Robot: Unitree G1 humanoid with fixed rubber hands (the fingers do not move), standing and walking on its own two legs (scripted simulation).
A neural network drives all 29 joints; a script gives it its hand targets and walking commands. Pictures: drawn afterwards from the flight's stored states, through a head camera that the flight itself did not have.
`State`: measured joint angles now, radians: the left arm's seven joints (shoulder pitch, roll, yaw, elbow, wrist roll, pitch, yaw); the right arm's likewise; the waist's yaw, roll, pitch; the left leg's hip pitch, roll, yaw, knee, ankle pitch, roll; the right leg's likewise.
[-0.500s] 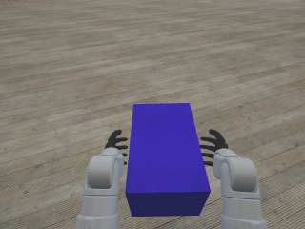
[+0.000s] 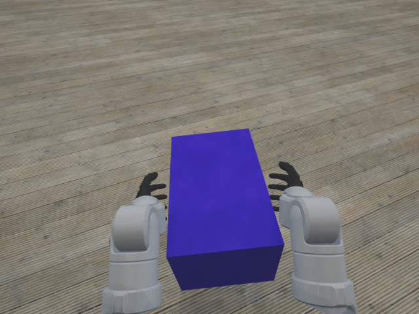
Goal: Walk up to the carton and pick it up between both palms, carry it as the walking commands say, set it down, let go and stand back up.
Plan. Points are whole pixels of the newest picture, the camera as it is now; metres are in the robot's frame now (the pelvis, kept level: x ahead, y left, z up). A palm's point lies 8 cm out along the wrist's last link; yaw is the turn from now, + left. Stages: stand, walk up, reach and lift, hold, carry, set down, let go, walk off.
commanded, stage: carry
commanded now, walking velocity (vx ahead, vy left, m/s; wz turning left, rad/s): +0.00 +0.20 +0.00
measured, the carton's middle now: (218, 202) +0.35 +0.00 +0.00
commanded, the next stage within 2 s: none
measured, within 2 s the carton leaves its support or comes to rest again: neither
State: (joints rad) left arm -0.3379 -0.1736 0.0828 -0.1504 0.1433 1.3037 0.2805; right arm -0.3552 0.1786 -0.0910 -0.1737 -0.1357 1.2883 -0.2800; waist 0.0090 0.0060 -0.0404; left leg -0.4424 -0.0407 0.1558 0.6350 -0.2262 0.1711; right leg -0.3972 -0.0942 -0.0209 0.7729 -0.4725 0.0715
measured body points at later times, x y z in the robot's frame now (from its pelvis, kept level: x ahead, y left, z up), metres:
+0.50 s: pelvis -0.07 +0.11 +0.01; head -0.05 +0.12 +0.46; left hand +0.24 +0.25 +0.08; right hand +0.24 -0.02 +0.08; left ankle +0.02 +0.14 -0.72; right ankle -0.11 -0.07 -0.65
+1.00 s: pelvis -0.15 +0.24 +0.01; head -0.12 +0.25 +0.46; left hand +0.16 +0.39 +0.07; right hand +0.17 +0.12 +0.07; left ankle -0.08 +0.33 -0.72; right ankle -0.17 +0.09 -0.65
